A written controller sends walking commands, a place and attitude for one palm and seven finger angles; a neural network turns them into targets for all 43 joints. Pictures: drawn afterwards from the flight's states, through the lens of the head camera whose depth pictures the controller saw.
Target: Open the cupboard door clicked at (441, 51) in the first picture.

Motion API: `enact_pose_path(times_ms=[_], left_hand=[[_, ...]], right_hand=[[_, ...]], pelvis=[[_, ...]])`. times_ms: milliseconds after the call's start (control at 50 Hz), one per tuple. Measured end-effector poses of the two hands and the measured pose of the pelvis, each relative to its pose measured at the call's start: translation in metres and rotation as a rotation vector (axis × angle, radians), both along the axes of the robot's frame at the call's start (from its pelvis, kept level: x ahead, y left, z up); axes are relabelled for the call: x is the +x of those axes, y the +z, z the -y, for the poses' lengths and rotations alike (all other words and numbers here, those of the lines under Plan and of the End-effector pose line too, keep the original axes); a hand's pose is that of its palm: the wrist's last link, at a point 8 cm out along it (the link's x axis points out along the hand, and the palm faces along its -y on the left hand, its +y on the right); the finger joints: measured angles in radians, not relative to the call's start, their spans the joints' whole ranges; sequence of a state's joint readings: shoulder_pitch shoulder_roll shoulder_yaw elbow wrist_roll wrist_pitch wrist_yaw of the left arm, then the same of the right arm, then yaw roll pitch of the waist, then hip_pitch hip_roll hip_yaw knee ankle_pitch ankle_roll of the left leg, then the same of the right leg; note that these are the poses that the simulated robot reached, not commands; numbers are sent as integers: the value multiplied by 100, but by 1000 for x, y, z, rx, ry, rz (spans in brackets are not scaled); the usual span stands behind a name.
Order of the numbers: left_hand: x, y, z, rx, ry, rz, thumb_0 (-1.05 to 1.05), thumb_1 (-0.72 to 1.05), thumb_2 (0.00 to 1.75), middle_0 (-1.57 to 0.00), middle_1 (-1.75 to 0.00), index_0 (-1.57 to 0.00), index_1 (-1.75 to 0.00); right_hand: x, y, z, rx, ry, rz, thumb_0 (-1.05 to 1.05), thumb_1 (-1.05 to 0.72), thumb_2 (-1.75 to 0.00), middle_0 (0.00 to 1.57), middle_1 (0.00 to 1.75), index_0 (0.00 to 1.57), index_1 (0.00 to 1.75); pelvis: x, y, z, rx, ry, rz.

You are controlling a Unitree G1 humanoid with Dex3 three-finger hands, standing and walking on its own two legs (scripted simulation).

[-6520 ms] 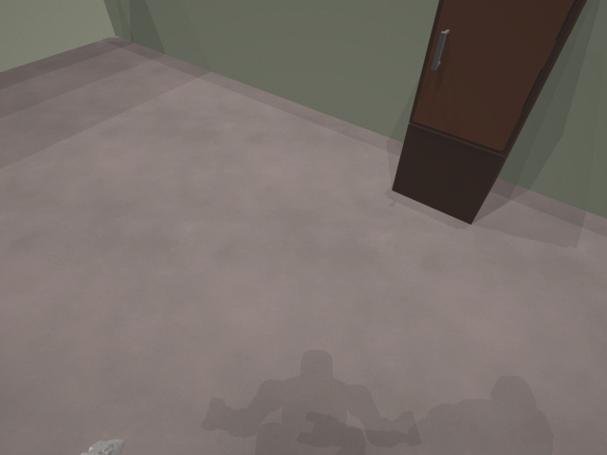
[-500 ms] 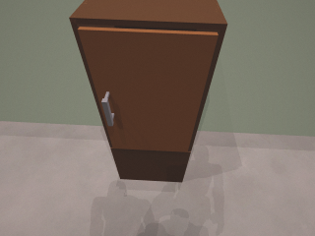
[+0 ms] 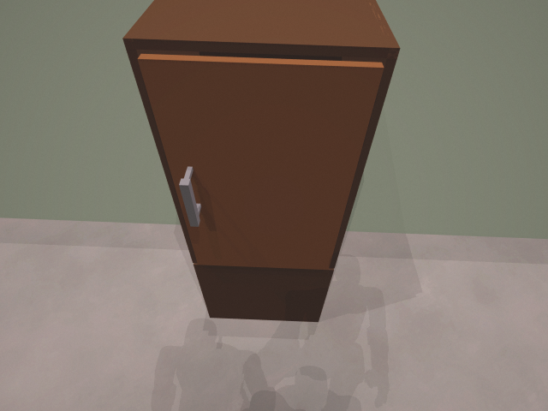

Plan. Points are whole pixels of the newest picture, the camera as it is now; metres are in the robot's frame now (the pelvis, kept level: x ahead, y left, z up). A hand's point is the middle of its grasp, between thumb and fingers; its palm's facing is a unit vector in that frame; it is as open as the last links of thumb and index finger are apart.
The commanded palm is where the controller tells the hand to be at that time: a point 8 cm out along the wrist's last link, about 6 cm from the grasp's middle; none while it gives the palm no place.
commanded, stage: look again from close up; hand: left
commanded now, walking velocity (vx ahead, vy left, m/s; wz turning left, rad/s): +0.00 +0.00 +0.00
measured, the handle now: (192, 197) +0.52 +0.21 -0.04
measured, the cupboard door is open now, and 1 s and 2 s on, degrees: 0 0 0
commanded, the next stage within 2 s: shuffle to correct the standing spot in 0.62 s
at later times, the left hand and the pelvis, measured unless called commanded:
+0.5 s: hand out of the picture -0.02 +0.22 -0.18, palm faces +0.05 -0.98 -0.22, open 7.4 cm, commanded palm none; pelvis -0.06 +0.03 -0.01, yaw +0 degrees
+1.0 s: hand out of the picture -0.21 +0.20 -0.17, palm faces +0.16 -0.97 -0.19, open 7.4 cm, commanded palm none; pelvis -0.11 +0.04 +0.00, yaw +3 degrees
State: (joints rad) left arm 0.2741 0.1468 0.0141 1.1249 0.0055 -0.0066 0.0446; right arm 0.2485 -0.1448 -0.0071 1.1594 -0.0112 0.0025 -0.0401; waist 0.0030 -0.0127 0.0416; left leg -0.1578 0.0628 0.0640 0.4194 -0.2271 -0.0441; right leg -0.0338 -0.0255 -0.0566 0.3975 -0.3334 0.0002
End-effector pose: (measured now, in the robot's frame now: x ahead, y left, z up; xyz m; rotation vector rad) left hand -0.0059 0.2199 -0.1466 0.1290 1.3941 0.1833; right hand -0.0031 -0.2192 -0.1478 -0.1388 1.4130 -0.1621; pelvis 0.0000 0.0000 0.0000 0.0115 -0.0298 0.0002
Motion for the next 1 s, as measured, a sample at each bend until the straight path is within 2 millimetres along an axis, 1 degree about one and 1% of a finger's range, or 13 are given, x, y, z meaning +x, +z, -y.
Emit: enact_pose_path(times_ms=[120,220,320,400,480,540,620,740,820,920,1000], left_hand=[[-2,1,-4,-1,-24,7,0,90,89,-20,-30,-20,-30],[-1,5,-22,47,-21,69,0,90,89,-20,-30,-20,-30],[-3,2,-37,63,-20,127,0,90,89,-20,-30,-20,-30],[-10,-1,-43,50,-25,158,0,90,89,-20,-30,-20,-30],[-24,-3,-47,31,-32,166,0,90,89,-20,-30,-20,-30],[-39,-5,-50,18,-33,151,0,90,89,-20,-30,-20,-30],[-63,-7,-54,4,-26,112,0,90,89,-20,-30,-20,-30],[-104,-10,-57,-7,-4,32,0,90,89,-20,-30,-20,-30],[-132,-6,-55,-13,21,-26,0,90,89,-20,-30,-20,-30],[-172,1,-45,-25,69,-98,0,90,89,-20,-30,-19,-30],[-209,3,-32,-29,142,-148,0,90,89,-20,-30,-20,-30]], right_hand=[[-4,0,-3,7,14,5,1,-92,-89,20,30,20,30],[4,-6,2,-19,24,91,1,-92,-89,20,30,20,30],[14,-2,-3,-30,31,171,1,-91,-89,20,30,20,30],[15,3,-10,-32,44,223,1,-91,-89,20,30,20,30],[7,9,-18,-31,52,245,1,-91,-89,20,30,20,30],[-5,11,-23,-32,53,236,1,-91,-89,20,30,20,30],[-28,12,-29,-37,44,197,1,-91,-89,20,30,20,30],[-66,9,-36,-35,22,110,1,-91,-89,20,30,21,30],[-86,9,-40,-25,11,55,1,-91,-89,20,30,20,30],[-99,8,-42,-10,8,17,1,-91,-89,20,30,21,30],[-96,6,-39,-8,27,7,1,-91,-89,20,30,21,30]], pelvis=[[-4,-1,-3,-3,7,-6],[-13,-7,-12,-11,13,-9],[-25,-11,-19,-9,12,19],[-39,-12,-25,-17,8,37],[-53,-11,-32,-24,7,40],[-62,-10,-37,-28,7,37],[-73,-9,-43,-33,9,32],[-85,-7,-49,-35,14,25],[-90,-4,-51,-37,23,19],[-99,0,-47,-34,35,13],[-106,-1,-44,-27,51,7]])
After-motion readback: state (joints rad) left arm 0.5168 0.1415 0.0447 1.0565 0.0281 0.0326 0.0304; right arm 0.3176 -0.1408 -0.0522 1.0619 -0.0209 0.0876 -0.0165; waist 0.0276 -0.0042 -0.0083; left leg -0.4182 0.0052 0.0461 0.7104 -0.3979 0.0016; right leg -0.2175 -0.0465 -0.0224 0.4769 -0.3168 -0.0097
